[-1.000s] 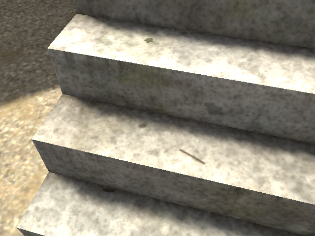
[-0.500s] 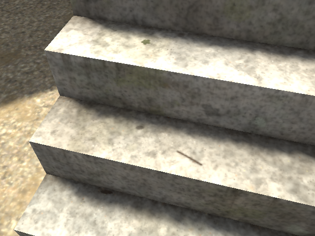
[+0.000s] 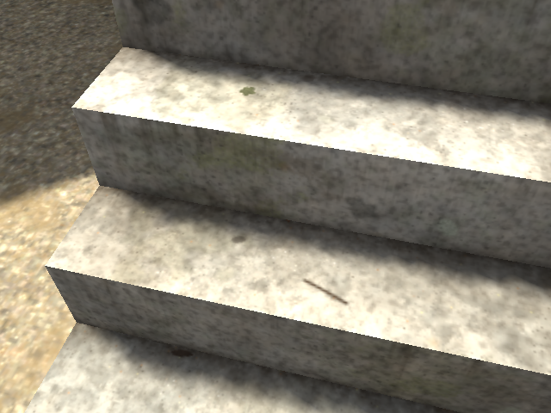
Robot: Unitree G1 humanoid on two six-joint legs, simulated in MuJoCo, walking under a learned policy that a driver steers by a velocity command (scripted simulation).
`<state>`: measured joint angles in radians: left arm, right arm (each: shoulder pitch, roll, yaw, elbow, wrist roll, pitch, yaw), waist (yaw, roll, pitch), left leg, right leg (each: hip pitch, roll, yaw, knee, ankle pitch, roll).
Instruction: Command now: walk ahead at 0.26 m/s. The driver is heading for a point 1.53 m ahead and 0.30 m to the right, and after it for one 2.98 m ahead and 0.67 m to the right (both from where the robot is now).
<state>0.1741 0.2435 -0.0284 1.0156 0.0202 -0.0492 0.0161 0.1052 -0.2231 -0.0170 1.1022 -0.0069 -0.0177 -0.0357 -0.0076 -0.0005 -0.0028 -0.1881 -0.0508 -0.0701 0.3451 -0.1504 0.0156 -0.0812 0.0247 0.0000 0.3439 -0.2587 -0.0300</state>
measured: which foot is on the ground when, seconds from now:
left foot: down 0.00-1.00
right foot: down 0.00-1.00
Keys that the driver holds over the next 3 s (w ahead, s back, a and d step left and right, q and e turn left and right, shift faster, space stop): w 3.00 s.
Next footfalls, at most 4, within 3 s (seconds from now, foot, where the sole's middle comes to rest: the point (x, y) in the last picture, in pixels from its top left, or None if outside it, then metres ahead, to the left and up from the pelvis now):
none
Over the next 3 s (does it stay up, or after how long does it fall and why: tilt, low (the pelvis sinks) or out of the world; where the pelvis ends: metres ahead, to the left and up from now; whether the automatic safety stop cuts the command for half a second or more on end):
stays up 0.01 -0.02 0.01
